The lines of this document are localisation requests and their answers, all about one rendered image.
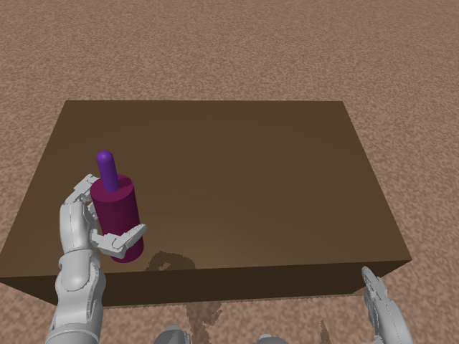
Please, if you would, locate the right robot hand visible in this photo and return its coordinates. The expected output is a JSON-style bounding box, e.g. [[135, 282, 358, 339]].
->
[[360, 266, 414, 344]]

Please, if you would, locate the left robot arm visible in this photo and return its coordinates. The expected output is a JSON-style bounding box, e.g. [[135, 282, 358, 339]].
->
[[45, 249, 106, 344]]

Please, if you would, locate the bottle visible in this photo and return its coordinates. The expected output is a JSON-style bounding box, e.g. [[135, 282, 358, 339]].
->
[[90, 150, 144, 263]]

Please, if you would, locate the left robot hand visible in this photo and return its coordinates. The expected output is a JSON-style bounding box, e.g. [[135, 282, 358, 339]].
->
[[60, 174, 147, 259]]

